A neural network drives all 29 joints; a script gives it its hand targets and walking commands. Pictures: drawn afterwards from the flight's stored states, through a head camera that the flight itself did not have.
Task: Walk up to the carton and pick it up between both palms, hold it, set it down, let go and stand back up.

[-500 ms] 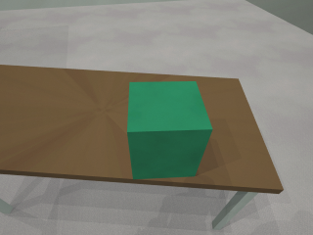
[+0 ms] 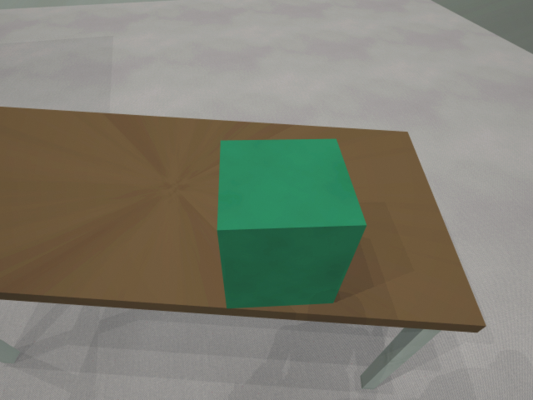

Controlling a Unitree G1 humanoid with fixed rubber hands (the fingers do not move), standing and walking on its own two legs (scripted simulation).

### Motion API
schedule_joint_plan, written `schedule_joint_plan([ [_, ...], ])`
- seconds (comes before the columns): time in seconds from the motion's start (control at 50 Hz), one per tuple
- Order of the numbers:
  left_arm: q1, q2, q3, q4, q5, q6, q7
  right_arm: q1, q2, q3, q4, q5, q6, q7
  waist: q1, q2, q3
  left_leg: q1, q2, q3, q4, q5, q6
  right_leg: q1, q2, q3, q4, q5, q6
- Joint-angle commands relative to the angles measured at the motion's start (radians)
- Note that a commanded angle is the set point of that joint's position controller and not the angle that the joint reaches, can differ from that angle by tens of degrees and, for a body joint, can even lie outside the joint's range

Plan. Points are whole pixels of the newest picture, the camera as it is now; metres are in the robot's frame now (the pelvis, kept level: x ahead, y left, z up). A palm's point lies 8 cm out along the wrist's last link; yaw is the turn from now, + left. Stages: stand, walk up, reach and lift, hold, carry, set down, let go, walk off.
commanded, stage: stand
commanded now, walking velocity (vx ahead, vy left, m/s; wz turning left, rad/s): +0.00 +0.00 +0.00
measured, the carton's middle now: (279, 226) +0.42 -0.01 -0.01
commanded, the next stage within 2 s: none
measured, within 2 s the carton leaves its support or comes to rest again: neither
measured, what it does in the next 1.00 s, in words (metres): stands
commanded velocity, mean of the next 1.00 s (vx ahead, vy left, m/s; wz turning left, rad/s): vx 0.00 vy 0.00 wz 0.00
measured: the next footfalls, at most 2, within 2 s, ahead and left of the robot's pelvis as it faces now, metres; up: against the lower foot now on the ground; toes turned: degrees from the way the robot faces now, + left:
none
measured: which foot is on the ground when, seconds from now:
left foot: down 0.00-1.00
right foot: down 0.00-1.00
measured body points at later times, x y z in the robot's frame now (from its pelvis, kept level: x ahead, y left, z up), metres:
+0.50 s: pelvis +0.00 +0.00 +0.00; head +0.01 +0.00 +0.45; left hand -0.02 +0.22 -0.16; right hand -0.01 -0.22 -0.15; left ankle -0.02 +0.09 -0.74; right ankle +0.01 -0.13 -0.74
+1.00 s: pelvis +0.01 -0.01 +0.00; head +0.01 -0.01 +0.45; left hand -0.02 +0.21 -0.16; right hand -0.01 -0.23 -0.16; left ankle -0.02 +0.09 -0.74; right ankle +0.01 -0.13 -0.74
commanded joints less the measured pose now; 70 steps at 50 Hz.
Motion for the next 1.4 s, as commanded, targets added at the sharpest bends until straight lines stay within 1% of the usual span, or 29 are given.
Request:
schedule_joint_plan([
  [0.0, 0.072, 0.105, 0.019, -0.016, -0.001, -0.009, 0.009, 0.082, -0.109, -0.025, -0.022, 0.000, -0.010, -0.008, 0.002, 0.008, 0.090, -0.070, 0.141, -0.132, -0.106, 0.101, -0.033, -0.004, -0.087, 0.091, -0.060, 0.084, -0.014],
  [0.86, 0.081, 0.084, 0.020, 0.018, -0.002, -0.011, 0.013, 0.069, -0.087, -0.020, 0.032, 0.000, -0.009, -0.013, 0.002, 0.005, 0.095, -0.049, 0.143, -0.126, -0.100, 0.115, -0.031, 0.004, -0.091, 0.086, -0.082, 0.095, -0.019],
  [0.88, 0.080, 0.094, 0.018, 0.015, -0.002, -0.012, 0.011, 0.063, -0.083, -0.017, 0.024, -0.005, -0.008, -0.013, 0.005, 0.023, 0.104, -0.060, 0.141, -0.111, -0.101, 0.097, -0.031, -0.004, -0.093, 0.089, -0.089, 0.086, -0.014],
  [0.9, 0.080, 0.092, 0.018, 0.018, 0.002, -0.011, 0.011, 0.054, -0.087, -0.019, 0.023, -0.005, -0.007, -0.013, 0.007, 0.017, 0.109, -0.062, 0.143, -0.112, -0.101, 0.084, -0.030, -0.005, -0.090, 0.090, -0.087, 0.079, -0.009],
  [0.92, 0.074, 0.091, 0.016, 0.020, 0.005, -0.012, 0.011, 0.067, -0.085, -0.022, 0.026, -0.005, -0.008, -0.012, -0.001, 0.023, 0.080, -0.055, 0.146, -0.110, -0.097, 0.105, -0.030, 0.005, -0.094, 0.090, -0.080, 0.085, -0.009],
  [0.94, 0.077, 0.094, 0.019, 0.013, 0.005, -0.013, 0.011, 0.071, -0.090, -0.021, 0.028, -0.004, -0.009, -0.013, 0.005, 0.014, 0.073, -0.051, 0.146, -0.112, -0.094, 0.099, -0.031, 0.002, -0.090, 0.082, -0.083, 0.077, -0.006],
  [0.96, 0.077, 0.090, 0.018, 0.018, 0.003, -0.014, 0.011, 0.067, -0.091, -0.023, 0.031, -0.003, -0.009, -0.013, 0.002, 0.020, 0.083, -0.058, 0.146, -0.114, -0.097, 0.087, -0.031, -0.003, -0.089, 0.085, -0.083, 0.079, -0.005],
  [0.98, 0.077, 0.097, 0.018, 0.019, 0.004, -0.013, 0.011, 0.070, -0.091, -0.023, 0.032, -0.003, -0.009, -0.012, -0.001, 0.006, 0.093, -0.068, 0.149, -0.113, -0.101, 0.063, -0.032, -0.009, -0.089, 0.084, -0.081, 0.058, -0.007],
  [1.02, 0.075, 0.097, 0.017, 0.019, 0.003, -0.013, 0.012, 0.074, -0.092, -0.024, 0.033, -0.003, -0.009, -0.011, -0.001, 0.004, 0.092, -0.067, 0.150, -0.122, -0.105, 0.081, -0.028, -0.003, -0.089, 0.082, -0.080, 0.071, -0.011],
  [1.04, 0.082, 0.084, 0.012, 0.021, 0.000, -0.013, 0.010, 0.069, -0.093, -0.020, 0.028, 0.000, -0.008, -0.011, 0.003, -0.001, 0.088, -0.068, 0.149, -0.113, -0.098, 0.084, -0.029, -0.004, -0.091, 0.082, -0.087, 0.077, -0.010],
  [1.06, 0.090, 0.081, 0.016, 0.021, 0.001, -0.014, 0.010, 0.054, -0.093, -0.019, 0.027, -0.004, -0.008, -0.011, 0.010, 0.009, 0.096, -0.062, 0.145, -0.112, -0.097, 0.087, -0.027, -0.009, -0.090, 0.082, -0.087, 0.075, -0.007],
  [1.08, 0.080, 0.087, 0.015, 0.022, 0.001, -0.016, 0.010, 0.060, -0.092, -0.023, 0.021, -0.001, -0.010, -0.011, 0.002, -0.004, 0.081, -0.048, 0.149, -0.109, -0.097, 0.107, -0.027, -0.008, -0.089, 0.082, -0.084, 0.095, -0.010],
  [1.1, 0.076, 0.091, 0.015, 0.019, 0.001, -0.017, 0.009, 0.052, -0.088, -0.020, 0.023, -0.003, -0.010, -0.010, 0.006, 0.004, 0.087, -0.052, 0.149, -0.103, -0.094, 0.115, -0.029, -0.013, -0.088, 0.085, -0.086, 0.104, -0.011],
  [1.12, 0.075, 0.087, 0.016, 0.021, -0.002, -0.018, 0.010, 0.067, -0.087, -0.021, 0.028, -0.003, -0.010, -0.009, -0.003, 0.004, 0.098, -0.049, 0.148, -0.108, -0.095, 0.125, -0.031, -0.014, -0.088, 0.084, -0.086, 0.114, -0.012],
  [1.16, 0.082, 0.091, 0.017, 0.021, 0.000, -0.017, 0.011, 0.069, -0.082, -0.020, 0.032, -0.005, -0.011, -0.011, 0.002, 0.014, 0.086, -0.045, 0.151, -0.107, -0.089, 0.131, -0.027, -0.004, -0.093, 0.089, -0.080, 0.111, -0.015],
  [1.18, 0.080, 0.092, 0.016, 0.019, 0.000, -0.017, 0.011, 0.071, -0.088, -0.018, 0.031, -0.007, -0.011, -0.012, 0.001, -0.003, 0.086, -0.043, 0.153, -0.112, -0.084, 0.149, -0.025, -0.002, -0.092, 0.090, -0.077, 0.126, -0.015],
  [1.2, 0.080, 0.096, 0.017, 0.018, 0.002, -0.017, 0.010, 0.066, -0.089, -0.018, 0.028, -0.009, -0.012, -0.012, -0.001, -0.004, 0.083, -0.028, 0.152, -0.104, -0.086, 0.159, -0.025, -0.010, -0.094, 0.091, -0.078, 0.132, -0.017],
  [1.22, 0.079, 0.103, 0.019, 0.012, 0.000, -0.017, 0.011, 0.077, -0.093, -0.021, 0.027, -0.006, -0.013, -0.012, -0.003, -0.008, 0.049, -0.025, 0.153, -0.112, -0.086, 0.149, -0.026, 0.009, -0.090, 0.086, -0.077, 0.118, -0.019],
  [1.24, 0.079, 0.089, 0.016, 0.010, 0.001, -0.018, 0.011, 0.061, -0.099, -0.021, 0.023, -0.007, -0.013, -0.012, 0.005, -0.009, 0.051, -0.022, 0.154, -0.106, -0.083, 0.148, -0.025, 0.008, -0.088, 0.083, -0.076, 0.129, -0.018],
  [1.26, 0.077, 0.082, 0.015, 0.016, 0.002, -0.017, 0.010, 0.062, -0.091, -0.019, 0.023, -0.003, -0.012, -0.012, 0.001, -0.012, 0.054, -0.033, 0.153, -0.103, -0.086, 0.138, -0.025, 0.004, -0.089, 0.081, -0.082, 0.127, -0.017],
  [1.28, 0.072, 0.088, 0.018, 0.016, 0.004, -0.016, 0.010, 0.063, -0.089, -0.018, 0.024, -0.006, -0.012, -0.012, 0.001, 0.011, 0.068, -0.030, 0.149, -0.101, -0.090, 0.135, -0.026, 0.003, -0.092, 0.084, -0.077, 0.116, -0.018],
  [1.3, 0.074, 0.081, 0.018, 0.014, 0.000, -0.014, 0.009, 0.067, -0.083, -0.016, 0.026, -0.004, -0.012, -0.012, 0.003, 0.020, 0.088, -0.043, 0.154, -0.108, -0.087, 0.158, -0.025, 0.000, -0.089, 0.083, -0.075, 0.138, -0.019],
  [1.32, 0.088, 0.074, 0.012, 0.012, 0.001, -0.013, 0.008, 0.065, -0.089, -0.016, 0.024, -0.004, -0.013, -0.013, 0.012, 0.034, 0.086, -0.043, 0.155, -0.104, -0.087, 0.179, -0.024, 0.003, -0.092, 0.082, -0.078, 0.143, -0.014],
  [1.34, 0.089, 0.087, 0.014, 0.020, 0.001, -0.012, 0.009, 0.067, -0.088, -0.013, 0.023, -0.002, -0.012, -0.012, 0.002, 0.010, 0.095, -0.039, 0.155, -0.110, -0.085, 0.176, -0.023, -0.006, -0.091, 0.084, -0.078, 0.138, -0.015],
  [1.36, 0.080, 0.097, 0.016, 0.018, -0.003, -0.013, 0.010, 0.073, -0.080, -0.013, 0.024, -0.002, -0.013, -0.012, 0.001, 0.007, 0.091, -0.037, 0.158, -0.113, -0.089, 0.180, -0.025, -0.004, -0.090, 0.085, -0.075, 0.141, -0.017],
  [1.38, 0.081, 0.092, 0.019, 0.015, 0.000, -0.013, 0.010, 0.063, -0.085, -0.013, 0.025, -0.003, -0.012, -0.012, 0.007, 0.013, 0.085, -0.029, 0.155, -0.108, -0.085, 0.187, -0.025, 0.004, -0.090, 0.086, -0.076, 0.150, -0.011],
])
